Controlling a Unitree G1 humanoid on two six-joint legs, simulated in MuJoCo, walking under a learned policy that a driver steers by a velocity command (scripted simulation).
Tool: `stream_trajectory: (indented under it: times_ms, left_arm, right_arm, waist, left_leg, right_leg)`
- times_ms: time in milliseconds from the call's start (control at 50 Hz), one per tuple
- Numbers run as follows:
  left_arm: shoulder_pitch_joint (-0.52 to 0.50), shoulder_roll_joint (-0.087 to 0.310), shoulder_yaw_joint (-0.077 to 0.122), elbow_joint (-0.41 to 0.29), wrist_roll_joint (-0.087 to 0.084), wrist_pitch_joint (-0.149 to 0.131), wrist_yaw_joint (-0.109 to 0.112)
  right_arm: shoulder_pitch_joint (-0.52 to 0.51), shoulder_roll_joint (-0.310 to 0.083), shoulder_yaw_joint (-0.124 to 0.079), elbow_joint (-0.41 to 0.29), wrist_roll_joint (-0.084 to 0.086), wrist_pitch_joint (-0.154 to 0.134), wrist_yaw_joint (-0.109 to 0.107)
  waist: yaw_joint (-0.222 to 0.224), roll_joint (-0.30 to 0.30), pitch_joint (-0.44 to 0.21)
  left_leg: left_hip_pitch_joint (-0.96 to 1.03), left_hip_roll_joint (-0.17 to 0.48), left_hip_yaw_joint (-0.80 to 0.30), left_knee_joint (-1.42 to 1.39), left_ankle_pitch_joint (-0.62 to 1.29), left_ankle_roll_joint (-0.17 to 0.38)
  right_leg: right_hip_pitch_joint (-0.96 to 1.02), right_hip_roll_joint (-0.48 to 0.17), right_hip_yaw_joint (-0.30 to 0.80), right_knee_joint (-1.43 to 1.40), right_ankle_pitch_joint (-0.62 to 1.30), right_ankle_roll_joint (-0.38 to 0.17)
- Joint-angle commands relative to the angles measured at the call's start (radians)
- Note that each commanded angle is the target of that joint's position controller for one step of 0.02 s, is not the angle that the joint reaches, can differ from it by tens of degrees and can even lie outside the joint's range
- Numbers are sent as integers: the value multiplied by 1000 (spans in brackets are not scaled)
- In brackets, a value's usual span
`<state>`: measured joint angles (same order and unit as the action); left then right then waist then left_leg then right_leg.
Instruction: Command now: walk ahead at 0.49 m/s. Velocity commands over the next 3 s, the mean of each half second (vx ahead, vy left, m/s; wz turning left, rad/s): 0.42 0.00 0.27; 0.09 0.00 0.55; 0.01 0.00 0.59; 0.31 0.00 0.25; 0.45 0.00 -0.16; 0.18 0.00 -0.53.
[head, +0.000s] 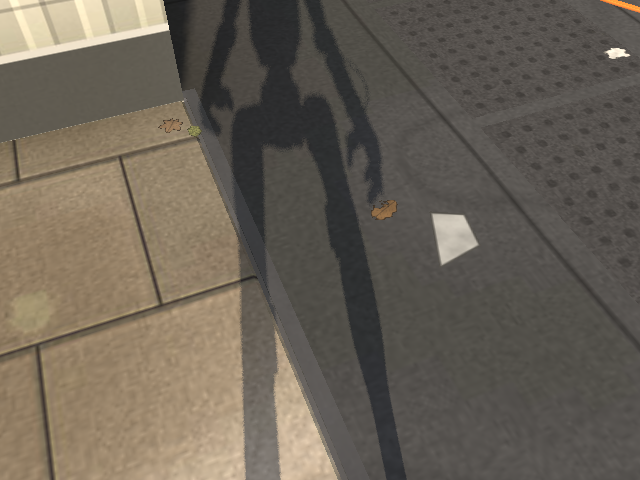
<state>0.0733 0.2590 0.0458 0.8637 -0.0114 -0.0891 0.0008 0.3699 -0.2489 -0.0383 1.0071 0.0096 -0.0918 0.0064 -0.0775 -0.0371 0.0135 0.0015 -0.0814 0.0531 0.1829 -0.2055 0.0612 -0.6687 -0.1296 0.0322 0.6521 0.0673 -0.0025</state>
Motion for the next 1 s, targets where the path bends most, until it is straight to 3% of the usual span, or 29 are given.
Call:
stream_trajectory:
  times_ms: [20,60,100,120,140,160,180,200,220,240,260,280,300,360,460,540,600,620,640,660,680,700,720,740,760,800,860,940,1000]
  left_arm:
    - [-122,43,-1,-86,-8,-15,-18]
    - [-150,59,1,-109,-9,-20,-31]
    - [-114,89,12,-112,-9,-25,-37]
    - [-33,117,27,-96,-9,-28,-36]
    - [138,166,54,-46,-8,-30,-28]
    - [334,249,77,-12,9,-28,-16]
    - [381,295,86,15,13,-20,-23]
    - [361,180,56,-1,12,-23,-22]
    - [272,140,42,-15,12,-27,-19]
    - [193,118,33,-27,13,-31,-19]
    - [148,92,28,-27,16,-34,-21]
    - [126,82,26,-22,26,-38,-22]
    - [106,69,24,-19,30,-41,-23]
    - [90,99,34,-7,35,-43,-7]
    - [88,149,47,-5,26,-7,37]
    - [104,176,58,3,-1,27,49]
    - [64,192,68,-17,-21,51,59]
    - [63,177,64,-23,-22,60,59]
    - [118,157,56,-29,5,59,52]
    - [162,65,28,-62,62,54,37]
    - [202,80,22,-58,39,44,19]
    - [132,130,33,-80,-8,42,11]
    - [73,145,39,-81,-11,46,20]
    - [42,150,44,-78,5,57,36]
    - [38,157,49,-81,14,70,45]
    - [59,132,47,-83,22,77,46]
    - [52,104,38,-87,18,76,53]
    - [17,113,39,-102,13,80,51]
    - [9,118,40,-111,8,67,43]
  right_arm:
    - [38,-165,-32,-25,10,0,-9]
    - [55,-171,-37,-14,11,13,-12]
    - [46,-182,-43,-16,11,25,-14]
    - [25,-187,-44,-23,10,31,-14]
    - [13,-165,-34,-33,3,35,-13]
    - [17,-122,-14,-67,-16,32,-12]
    - [156,20,23,-62,-1,13,-4]
    - [90,-111,-7,-51,28,-3,-6]
    - [1,-163,-26,-81,49,-11,-8]
    - [-39,-152,-28,-86,45,-11,-16]
    - [-55,-135,-34,-86,30,-3,-21]
    - [-29,-111,-37,-82,29,10,-19]
    - [-15,-87,-37,-76,30,24,-19]
    - [-37,-63,-44,-112,19,56,-22]
    - [-181,-37,-34,-194,0,61,6]
    - [-241,-72,-46,-253,-4,71,34]
    - [-173,-118,-68,-266,-5,73,47]
    - [-84,-152,-88,-246,-5,66,43]
    - [-25,-246,-118,-247,-8,61,21]
    - [-36,-327,-127,-264,-19,67,3]
    - [-41,-302,-108,-301,-29,62,12]
    - [-100,-263,-105,-325,-26,60,18]
    - [-176,-218,-95,-334,1,60,13]
    - [-223,-180,-84,-343,14,68,1]
    - [-244,-162,-76,-349,10,77,-8]
    - [-233,-181,-82,-358,-13,85,-20]
    - [-201,-212,-95,-365,-7,89,-36]
    - [-220,-209,-94,-384,-4,104,-47]
    - [-219,-207,-93,-392,-7,114,-47]
  waist:
    - [-2,73,81]
    - [5,78,80]
    - [41,97,51]
    - [94,109,3]
    - [173,100,-103]
    - [234,-3,-273]
    - [160,-276,-409]
    - [198,-149,-350]
    - [181,-109,-202]
    - [147,-40,-131]
    - [122,-21,-71]
    - [91,-57,-56]
    - [75,-55,-31]
    - [37,-40,8]
    - [72,-33,-1]
    - [83,-36,-25]
    - [32,-45,-57]
    - [-12,-4,-102]
    - [-25,144,-160]
    - [63,348,-231]
    - [52,246,-425]
    - [35,172,-363]
    - [51,81,-230]
    - [66,47,-159]
    - [85,75,-128]
    - [99,115,-129]
    - [83,125,-160]
    - [67,164,-139]
    - [55,190,-124]
  left_leg:
    - [-54,288,-124,-62,202,144]
    - [35,327,-137,-15,247,132]
    - [77,344,-151,60,378,114]
    - [67,325,-143,157,533,99]
    - [-2,268,-112,348,599,73]
    - [-218,194,-67,668,338,37]
    - [-596,22,-71,989,-328,-18]
    - [-682,65,-207,1103,-368,-5]
    - [-730,110,-195,1114,-274,7]
    - [-691,160,-173,1078,-183,1]
    - [-656,188,-170,1029,-122,-4]
    - [-593,214,-176,1003,-83,-9]
    - [-559,213,-168,986,-74,-18]
    - [-581,198,-137,920,-33,-47]
    - [-531,175,-47,590,202,-64]
    - [-533,155,-25,484,158,-36]
    - [-440,97,22,415,55,18]
    - [-311,56,35,317,151,49]
    - [-113,143,-131,273,580,106]
    - [133,371,-490,342,1058,275]
    - [212,464,-681,289,943,403]
    - [142,435,-646,208,627,387]
    - [19,373,-548,175,412,303]
    - [-93,325,-486,150,292,246]
    - [-187,286,-440,135,245,218]
    - [-253,242,-400,125,278,201]
    - [-228,235,-413,133,269,194]
    - [-262,210,-466,113,18,162]
    - [-257,204,-516,117,-34,150]
  right_leg:
    - [40,35,-27,-94,35,-6]
    - [23,42,-18,-131,-33,-29]
    - [106,66,-29,-158,-115,-54]
    - [232,97,-51,-179,-138,-72]
    - [471,106,-56,-181,-122,-103]
    - [797,-86,148,-146,-116,-167]
    - [1106,-304,602,-269,-331,-302]
    - [1043,-279,627,-334,-415,-259]
    - [908,-252,460,-354,-349,-210]
    - [771,-216,341,-386,-241,-190]
    - [667,-180,246,-428,-186,-176]
    - [598,-158,175,-457,-146,-169]
    - [552,-139,113,-472,-38,-168]
    - [494,-130,-46,-458,332,-178]
    - [505,-96,-204,-442,353,-171]
    - [631,-149,-208,-354,351,-161]
    - [660,-151,-216,-165,459,-120]
    - [633,-100,-242,-3,424,-81]
    - [478,-18,-254,241,146,-5]
    - [147,167,-210,574,-750,68]
    - [92,189,39,741,-840,69]
    - [6,168,69,748,-738,52]
    - [-20,120,64,671,-642,44]
    - [3,92,63,589,-574,46]
    - [64,88,59,524,-537,48]
    - [141,116,39,428,-486,55]
    - [156,135,50,295,-450,74]
    - [182,146,70,183,-392,82]
    - [217,157,76,96,-399,74]
